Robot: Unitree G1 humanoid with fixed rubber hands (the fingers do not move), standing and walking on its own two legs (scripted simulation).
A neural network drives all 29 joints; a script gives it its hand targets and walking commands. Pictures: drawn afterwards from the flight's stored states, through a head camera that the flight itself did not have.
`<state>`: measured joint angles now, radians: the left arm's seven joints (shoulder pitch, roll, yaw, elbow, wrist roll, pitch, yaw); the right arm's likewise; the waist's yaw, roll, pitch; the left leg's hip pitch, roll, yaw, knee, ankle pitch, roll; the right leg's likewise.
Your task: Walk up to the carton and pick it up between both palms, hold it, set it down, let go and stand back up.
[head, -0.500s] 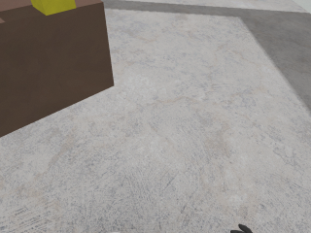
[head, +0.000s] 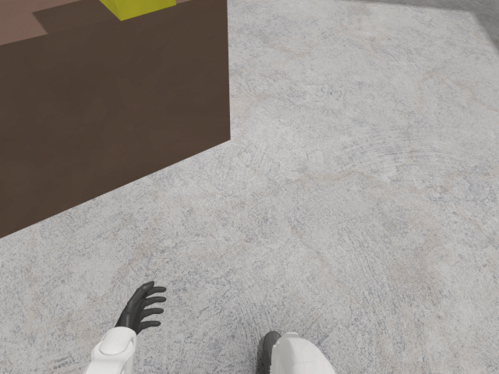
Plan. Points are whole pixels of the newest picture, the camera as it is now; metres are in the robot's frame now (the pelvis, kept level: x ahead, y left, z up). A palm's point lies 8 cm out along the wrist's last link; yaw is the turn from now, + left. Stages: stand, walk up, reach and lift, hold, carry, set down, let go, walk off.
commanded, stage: walk up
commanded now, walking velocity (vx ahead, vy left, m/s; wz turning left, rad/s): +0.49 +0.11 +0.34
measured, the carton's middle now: out of the picture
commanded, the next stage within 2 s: none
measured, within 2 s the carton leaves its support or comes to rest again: neither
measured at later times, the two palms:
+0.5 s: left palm out of the picture +0.15 +0.28 -0.11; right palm (296, 208) +0.44 -0.14 -0.10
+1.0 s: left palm (77, 149) +0.64 +0.37 -0.10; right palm (276, 216) +0.43 -0.09 -0.11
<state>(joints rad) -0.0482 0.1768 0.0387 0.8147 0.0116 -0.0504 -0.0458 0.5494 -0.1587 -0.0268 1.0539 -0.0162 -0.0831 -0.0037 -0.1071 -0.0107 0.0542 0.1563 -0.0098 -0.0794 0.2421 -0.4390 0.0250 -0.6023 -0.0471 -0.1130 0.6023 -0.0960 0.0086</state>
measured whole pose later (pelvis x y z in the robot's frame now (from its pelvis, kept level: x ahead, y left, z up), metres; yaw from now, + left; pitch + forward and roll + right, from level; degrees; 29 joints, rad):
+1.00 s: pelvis +0.51 +0.13 +0.02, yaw +7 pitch +1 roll +1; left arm 0.08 0.20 0.06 0.90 0.02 -0.02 -0.05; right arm 0.51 -0.15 -0.01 1.11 -0.02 -0.09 0.00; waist -0.08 -0.03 0.02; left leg 0.07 0.00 0.13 0.23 -0.31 0.01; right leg -0.59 -0.13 -0.11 0.71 -0.09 0.04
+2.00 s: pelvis +0.82 +0.23 +0.02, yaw +8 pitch -1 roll +0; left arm 0.20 0.17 0.05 1.04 0.01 0.05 0.04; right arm 0.27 -0.14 0.01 1.07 -0.02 -0.05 -0.03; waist -0.01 -0.04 0.05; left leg -0.22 -0.01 0.15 0.42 -0.19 0.06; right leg -0.35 -0.04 -0.03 0.71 -0.33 -0.01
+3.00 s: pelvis +0.85 +0.08 +0.01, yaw +22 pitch +3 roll -1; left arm 0.21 0.22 0.04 0.91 0.02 0.03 0.02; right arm 0.33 -0.30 -0.12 1.03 -0.05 0.04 -0.04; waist -0.07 0.06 0.03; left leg -0.47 0.11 -0.17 0.65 -0.37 -0.08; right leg -0.28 -0.03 -0.04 0.52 -0.27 0.04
